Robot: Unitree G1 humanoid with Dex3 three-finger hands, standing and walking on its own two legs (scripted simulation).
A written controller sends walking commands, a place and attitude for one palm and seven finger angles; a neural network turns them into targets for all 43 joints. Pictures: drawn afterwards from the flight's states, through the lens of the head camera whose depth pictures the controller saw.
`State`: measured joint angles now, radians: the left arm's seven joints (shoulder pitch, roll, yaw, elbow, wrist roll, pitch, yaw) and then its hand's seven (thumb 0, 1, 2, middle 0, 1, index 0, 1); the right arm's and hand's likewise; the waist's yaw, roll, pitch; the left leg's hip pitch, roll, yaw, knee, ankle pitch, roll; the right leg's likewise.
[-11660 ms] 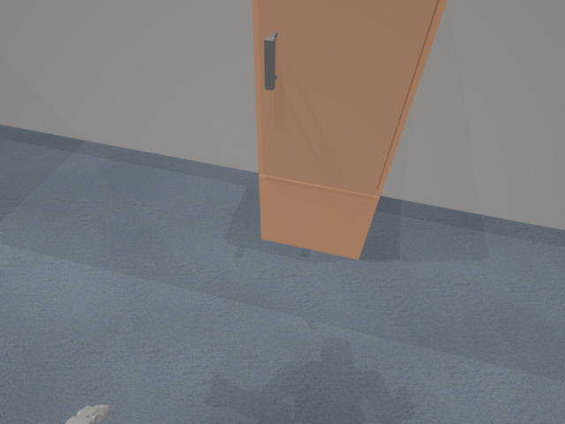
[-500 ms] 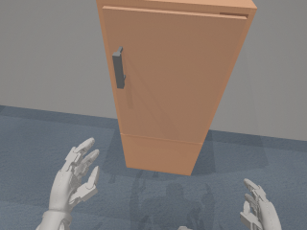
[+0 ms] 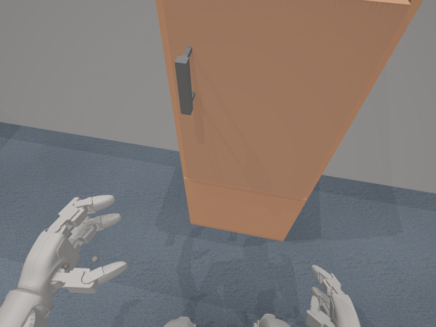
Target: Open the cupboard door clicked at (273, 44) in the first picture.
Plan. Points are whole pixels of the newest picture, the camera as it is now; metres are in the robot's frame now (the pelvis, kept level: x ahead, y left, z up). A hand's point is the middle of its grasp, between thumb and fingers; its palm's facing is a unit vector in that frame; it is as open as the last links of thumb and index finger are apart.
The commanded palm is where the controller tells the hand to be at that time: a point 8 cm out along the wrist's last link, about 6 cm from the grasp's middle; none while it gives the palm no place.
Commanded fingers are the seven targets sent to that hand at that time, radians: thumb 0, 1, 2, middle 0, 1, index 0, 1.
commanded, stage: raise the hand with hooked fingers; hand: left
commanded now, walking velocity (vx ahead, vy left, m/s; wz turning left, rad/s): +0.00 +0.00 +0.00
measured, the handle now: (187, 81) +0.56 +0.10 +0.13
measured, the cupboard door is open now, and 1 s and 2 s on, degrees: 0 0 0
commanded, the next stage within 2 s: move the hooked fingers beside the handle in 1.28 s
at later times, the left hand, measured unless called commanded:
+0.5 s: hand (58, 213) +0.26 +0.25 +0.12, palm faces -0.08 -0.99 -0.08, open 13.7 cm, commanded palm +0.23 +0.30 +0.13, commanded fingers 0.00 -0.50 0.30 -0.30 -1.20 -0.30 -1.20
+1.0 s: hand (47, 176) +0.30 +0.27 +0.15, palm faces -0.10 -0.99 -0.04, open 14.0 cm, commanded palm +0.27 +0.31 +0.16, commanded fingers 0.00 -0.50 0.30 -0.30 -1.20 -0.30 -1.20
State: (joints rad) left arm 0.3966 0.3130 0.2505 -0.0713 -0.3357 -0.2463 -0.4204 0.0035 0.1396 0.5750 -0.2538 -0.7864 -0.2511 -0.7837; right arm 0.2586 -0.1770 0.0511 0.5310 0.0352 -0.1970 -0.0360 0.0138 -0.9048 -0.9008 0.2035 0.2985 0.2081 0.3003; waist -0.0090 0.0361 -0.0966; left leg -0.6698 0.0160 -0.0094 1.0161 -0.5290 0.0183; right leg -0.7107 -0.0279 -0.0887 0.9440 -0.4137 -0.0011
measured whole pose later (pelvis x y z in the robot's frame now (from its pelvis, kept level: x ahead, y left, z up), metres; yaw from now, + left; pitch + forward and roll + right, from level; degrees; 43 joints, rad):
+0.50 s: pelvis +0.01 +0.01 +0.03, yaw +0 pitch +5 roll -2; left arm 0.12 0.42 0.36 0.14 -0.36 -0.15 -0.50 -0.01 -0.42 0.33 -0.29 -1.15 -0.29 -1.15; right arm 0.25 -0.27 0.05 0.52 0.05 -0.23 -0.07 0.01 -0.91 -0.90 0.20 0.30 0.20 0.30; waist 0.01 0.02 -0.07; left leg -0.48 0.01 -0.01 0.84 -0.46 0.03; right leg -0.51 -0.03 -0.09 0.76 -0.34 0.01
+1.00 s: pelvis +0.00 +0.00 +0.04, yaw -1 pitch +4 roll -1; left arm -0.11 0.50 0.45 0.40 -0.37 -0.10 -0.62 -0.02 -0.50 0.30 -0.30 -1.20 -0.29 -1.20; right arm 0.30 -0.30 0.04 0.55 0.06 -0.20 -0.08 0.01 -0.91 -0.90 0.20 0.30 0.20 0.30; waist 0.00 0.02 -0.04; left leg -0.39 0.01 0.01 0.71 -0.40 0.02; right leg -0.44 -0.02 -0.07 0.67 -0.29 0.00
